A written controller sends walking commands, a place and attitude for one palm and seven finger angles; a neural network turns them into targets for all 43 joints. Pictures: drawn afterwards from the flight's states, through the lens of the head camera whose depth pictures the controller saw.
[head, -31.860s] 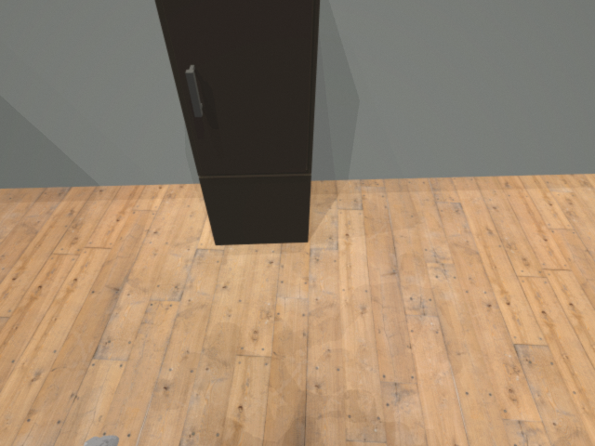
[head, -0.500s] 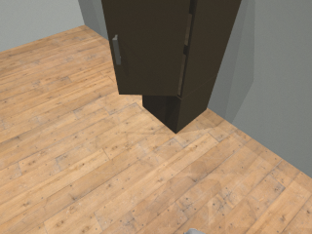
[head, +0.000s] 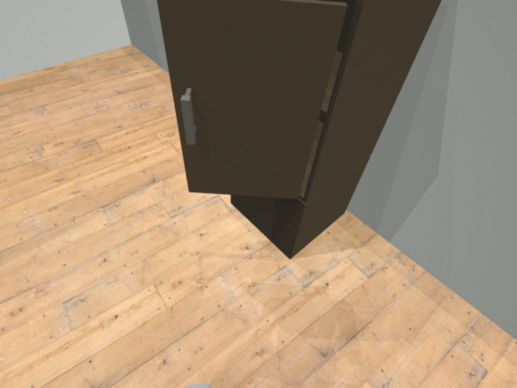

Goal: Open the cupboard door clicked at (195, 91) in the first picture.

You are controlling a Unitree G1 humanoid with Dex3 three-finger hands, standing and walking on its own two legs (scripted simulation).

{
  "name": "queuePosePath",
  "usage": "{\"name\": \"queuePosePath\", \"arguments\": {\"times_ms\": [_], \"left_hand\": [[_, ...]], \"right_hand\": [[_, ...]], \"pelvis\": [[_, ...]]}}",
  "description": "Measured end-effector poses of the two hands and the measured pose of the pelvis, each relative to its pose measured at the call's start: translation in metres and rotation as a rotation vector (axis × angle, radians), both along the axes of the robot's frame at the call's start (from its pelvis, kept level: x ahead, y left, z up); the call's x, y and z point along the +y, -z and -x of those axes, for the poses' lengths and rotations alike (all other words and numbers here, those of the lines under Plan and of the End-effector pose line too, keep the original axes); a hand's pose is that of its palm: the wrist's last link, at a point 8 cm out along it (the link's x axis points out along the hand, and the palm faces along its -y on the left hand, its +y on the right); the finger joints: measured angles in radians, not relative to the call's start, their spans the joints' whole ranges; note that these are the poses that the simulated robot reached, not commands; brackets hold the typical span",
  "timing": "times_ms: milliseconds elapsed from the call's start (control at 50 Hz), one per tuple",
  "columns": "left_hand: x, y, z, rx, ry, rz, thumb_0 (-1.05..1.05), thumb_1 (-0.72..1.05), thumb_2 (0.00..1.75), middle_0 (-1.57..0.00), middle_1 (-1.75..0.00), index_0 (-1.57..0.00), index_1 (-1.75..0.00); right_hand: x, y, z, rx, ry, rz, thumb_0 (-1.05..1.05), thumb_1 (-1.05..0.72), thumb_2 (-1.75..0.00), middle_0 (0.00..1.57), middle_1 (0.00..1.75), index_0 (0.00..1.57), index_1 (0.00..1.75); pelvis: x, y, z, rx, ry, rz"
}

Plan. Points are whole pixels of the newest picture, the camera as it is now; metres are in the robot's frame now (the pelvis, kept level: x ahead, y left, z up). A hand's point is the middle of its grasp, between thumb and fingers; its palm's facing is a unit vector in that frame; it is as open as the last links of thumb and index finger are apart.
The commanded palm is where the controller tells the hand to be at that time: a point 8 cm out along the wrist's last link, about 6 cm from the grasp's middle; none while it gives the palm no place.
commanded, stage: take the last steps up to it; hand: left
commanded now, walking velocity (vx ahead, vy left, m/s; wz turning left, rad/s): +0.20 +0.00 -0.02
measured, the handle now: (190, 116) +0.70 +0.24 -0.01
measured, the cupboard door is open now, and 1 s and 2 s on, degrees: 46 46 46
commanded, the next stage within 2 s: come to a stop and stand still in 0.14 s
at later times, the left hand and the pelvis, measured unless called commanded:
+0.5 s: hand (181, 334) +0.23 +0.16 -0.16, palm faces +0.02 -0.98 -0.19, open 7.3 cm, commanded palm none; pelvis +0.14 -0.01 +0.01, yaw +1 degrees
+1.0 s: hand out of the picture +0.14 +0.18 -0.16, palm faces +0.06 -0.97 -0.22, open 7.4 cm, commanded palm none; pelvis +0.12 -0.01 +0.01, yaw +2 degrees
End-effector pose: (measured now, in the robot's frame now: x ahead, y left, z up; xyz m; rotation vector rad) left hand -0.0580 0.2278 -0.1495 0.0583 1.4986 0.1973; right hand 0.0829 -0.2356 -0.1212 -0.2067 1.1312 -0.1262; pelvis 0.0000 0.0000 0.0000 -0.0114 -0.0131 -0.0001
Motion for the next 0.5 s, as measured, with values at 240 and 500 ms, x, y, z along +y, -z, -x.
{"name": "queuePosePath", "arguments": {"times_ms": [240, 500], "left_hand": [[0.008, -0.024, -0.175, -0.218, 0.095, -0.029, 0.01, 0.93, 0.90, -0.20, -0.30, -0.20, -0.30], [-0.018, -0.023, -0.280, -0.289, 0.125, -0.047, 0.00, 0.92, 0.90, -0.20, -0.30, -0.20, -0.30]], "right_hand": [[0.007, 0.001, 0.000, 0.189, 0.081, -0.015, 0.00, -0.93, -0.89, 0.20, 0.30, 0.20, 0.30], [0.003, 0.014, -0.027, 0.336, 0.151, -0.051, 0.00, -0.91, -0.90, 0.20, 0.30, 0.20, 0.30]], "pelvis": [[0.004, -0.016, -0.074, 0.009, 0.006, -0.012], [-0.012, -0.011, -0.139, 0.023, -0.015, -0.019]]}}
